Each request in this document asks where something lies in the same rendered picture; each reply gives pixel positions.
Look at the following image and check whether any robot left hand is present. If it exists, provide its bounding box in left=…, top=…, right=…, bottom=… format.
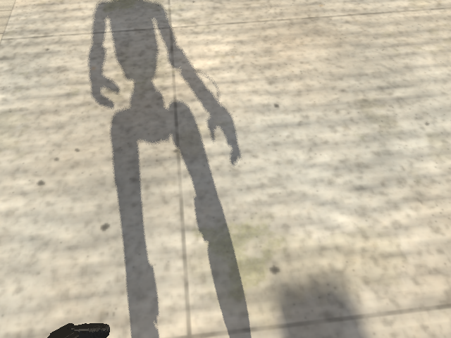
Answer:
left=47, top=323, right=110, bottom=338

